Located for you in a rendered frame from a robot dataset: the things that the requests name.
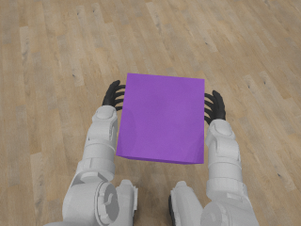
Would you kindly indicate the left robot shin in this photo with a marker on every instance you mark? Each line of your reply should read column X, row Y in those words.
column 126, row 182

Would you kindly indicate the right robot hand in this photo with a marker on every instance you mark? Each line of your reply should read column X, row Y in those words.
column 217, row 111

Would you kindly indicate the robot left forearm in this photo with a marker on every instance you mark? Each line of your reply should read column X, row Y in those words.
column 97, row 163

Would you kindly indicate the robot right forearm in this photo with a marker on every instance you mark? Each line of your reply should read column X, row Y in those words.
column 225, row 167

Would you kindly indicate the left robot hand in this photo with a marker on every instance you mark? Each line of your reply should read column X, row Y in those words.
column 111, row 95

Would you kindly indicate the left robot upper arm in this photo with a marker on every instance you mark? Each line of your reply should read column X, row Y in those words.
column 89, row 204

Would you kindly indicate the carton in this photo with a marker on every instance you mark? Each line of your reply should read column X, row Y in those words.
column 162, row 119

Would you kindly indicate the right robot upper arm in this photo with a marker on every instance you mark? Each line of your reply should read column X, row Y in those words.
column 218, row 213

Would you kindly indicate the left robot thigh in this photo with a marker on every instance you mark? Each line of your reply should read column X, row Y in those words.
column 127, row 200

